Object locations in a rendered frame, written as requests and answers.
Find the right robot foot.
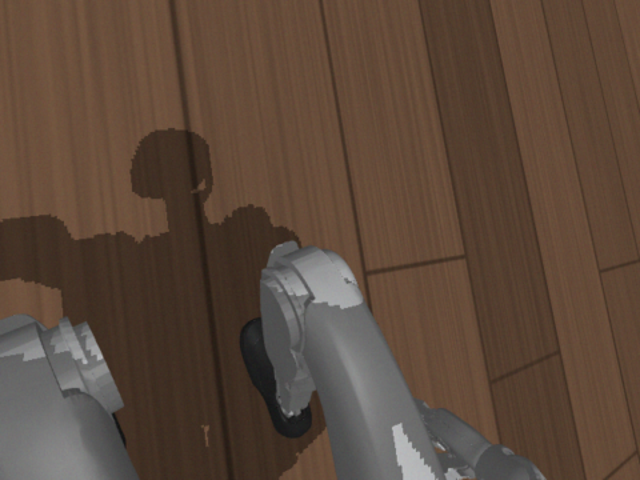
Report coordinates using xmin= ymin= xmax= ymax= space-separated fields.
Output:
xmin=240 ymin=318 xmax=312 ymax=438

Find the right robot arm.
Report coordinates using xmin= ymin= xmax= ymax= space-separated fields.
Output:
xmin=475 ymin=444 xmax=547 ymax=480

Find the right robot hand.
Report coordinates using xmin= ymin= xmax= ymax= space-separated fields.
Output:
xmin=413 ymin=397 xmax=492 ymax=480

